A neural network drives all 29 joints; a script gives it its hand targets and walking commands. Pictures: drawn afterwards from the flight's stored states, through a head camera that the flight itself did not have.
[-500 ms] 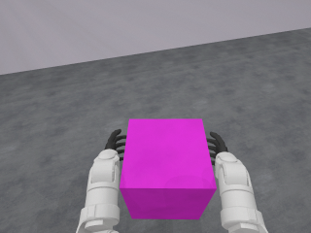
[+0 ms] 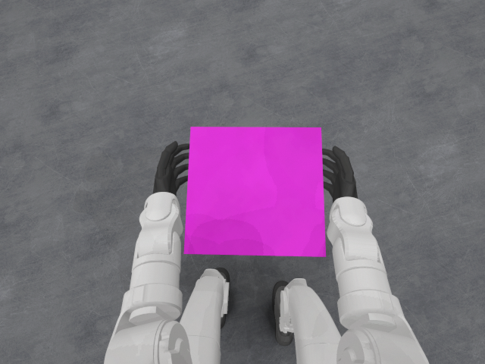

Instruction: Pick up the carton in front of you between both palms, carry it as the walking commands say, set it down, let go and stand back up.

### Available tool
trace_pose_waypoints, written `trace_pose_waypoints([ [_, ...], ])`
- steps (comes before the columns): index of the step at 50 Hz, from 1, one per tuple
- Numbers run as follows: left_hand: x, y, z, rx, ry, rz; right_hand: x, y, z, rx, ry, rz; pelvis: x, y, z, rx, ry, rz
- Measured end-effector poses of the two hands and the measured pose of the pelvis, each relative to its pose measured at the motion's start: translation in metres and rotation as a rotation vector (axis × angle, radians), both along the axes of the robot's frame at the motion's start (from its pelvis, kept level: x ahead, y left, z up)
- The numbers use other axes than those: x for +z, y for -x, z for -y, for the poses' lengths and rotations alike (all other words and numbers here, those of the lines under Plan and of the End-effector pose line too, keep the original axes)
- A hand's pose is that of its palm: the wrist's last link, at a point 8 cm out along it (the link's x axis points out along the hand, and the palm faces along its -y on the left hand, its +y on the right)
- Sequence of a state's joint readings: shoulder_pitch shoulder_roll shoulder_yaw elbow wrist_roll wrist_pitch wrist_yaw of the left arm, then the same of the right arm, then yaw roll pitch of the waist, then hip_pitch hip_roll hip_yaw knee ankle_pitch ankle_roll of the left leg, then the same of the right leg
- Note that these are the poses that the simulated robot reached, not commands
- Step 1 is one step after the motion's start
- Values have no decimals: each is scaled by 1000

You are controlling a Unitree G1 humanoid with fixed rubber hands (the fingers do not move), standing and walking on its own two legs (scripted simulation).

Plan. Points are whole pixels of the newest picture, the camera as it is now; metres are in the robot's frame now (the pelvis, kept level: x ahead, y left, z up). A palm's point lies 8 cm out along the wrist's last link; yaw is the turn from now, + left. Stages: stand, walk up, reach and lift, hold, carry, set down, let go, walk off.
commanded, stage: set down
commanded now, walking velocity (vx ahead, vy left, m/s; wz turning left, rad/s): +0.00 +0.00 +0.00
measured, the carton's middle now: (253, 198) +0.36 +0.02 -0.15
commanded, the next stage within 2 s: none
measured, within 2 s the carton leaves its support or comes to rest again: neither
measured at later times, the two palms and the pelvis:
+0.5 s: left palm (185, 185) +0.40 +0.17 -0.22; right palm (320, 184) +0.41 -0.13 -0.22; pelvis -0.04 +0.01 -0.14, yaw -1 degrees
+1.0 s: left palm (197, 191) +0.42 +0.17 -0.38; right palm (304, 186) +0.45 -0.13 -0.38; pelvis -0.05 +0.00 -0.26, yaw -1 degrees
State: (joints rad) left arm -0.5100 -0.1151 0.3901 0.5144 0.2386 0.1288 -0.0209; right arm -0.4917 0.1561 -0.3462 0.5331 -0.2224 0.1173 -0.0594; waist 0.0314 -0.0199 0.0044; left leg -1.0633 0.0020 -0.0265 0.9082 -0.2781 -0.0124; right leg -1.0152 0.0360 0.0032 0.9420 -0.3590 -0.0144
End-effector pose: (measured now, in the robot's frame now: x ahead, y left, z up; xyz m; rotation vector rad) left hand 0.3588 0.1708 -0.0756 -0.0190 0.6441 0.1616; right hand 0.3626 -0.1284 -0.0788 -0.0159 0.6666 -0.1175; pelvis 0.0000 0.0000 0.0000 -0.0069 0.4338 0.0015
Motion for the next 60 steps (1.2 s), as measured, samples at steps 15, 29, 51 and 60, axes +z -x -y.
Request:
trace_pose_waypoints([
  [15,-74,-30,0,31,33,4,-73,-33,0,-7,-16,2,-87,27,-6,-10,2,-193],
  [29,-169,-46,-1,55,25,-12,-168,-58,-1,29,-6,-13,-165,39,-10,-12,4,-330],
  [51,-309,-66,-2,81,8,-44,-310,-89,-3,81,3,-45,-264,56,-4,-23,-10,-394],
  [60,-362,-79,-5,74,-14,-76,-369,-100,-6,106,16,-73,-299,60,-2,-26,-19,-365],
])
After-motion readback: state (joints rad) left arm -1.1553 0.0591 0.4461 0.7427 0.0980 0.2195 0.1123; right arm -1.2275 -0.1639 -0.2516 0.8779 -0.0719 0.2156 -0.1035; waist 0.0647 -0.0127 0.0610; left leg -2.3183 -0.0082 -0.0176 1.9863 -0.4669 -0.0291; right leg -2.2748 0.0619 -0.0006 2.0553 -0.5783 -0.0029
